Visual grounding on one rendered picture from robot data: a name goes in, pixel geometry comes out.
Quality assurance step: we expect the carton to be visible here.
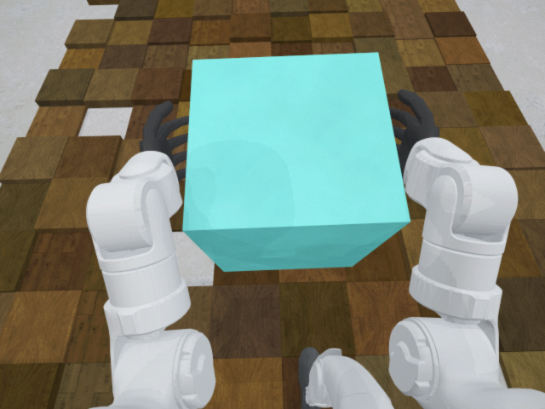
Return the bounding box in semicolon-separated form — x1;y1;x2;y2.
182;52;410;272

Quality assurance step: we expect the robot left upper arm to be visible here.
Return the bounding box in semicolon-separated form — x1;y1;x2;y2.
90;329;215;409

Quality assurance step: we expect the right robot forearm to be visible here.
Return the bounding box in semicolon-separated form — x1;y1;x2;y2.
403;137;518;374

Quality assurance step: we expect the left robot forearm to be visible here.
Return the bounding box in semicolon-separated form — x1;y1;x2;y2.
86;151;191;397

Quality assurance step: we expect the robot right upper arm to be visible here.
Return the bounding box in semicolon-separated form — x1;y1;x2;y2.
389;317;545;409

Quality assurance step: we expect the left robot hand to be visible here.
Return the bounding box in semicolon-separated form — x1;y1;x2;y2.
139;101;189;181

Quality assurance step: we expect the right robot foot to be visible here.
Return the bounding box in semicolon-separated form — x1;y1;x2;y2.
298;347;321;409

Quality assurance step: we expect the right robot hand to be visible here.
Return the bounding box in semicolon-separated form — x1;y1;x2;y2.
389;89;439;178

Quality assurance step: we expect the right robot shin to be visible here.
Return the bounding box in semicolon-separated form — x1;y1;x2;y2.
306;349;342;407

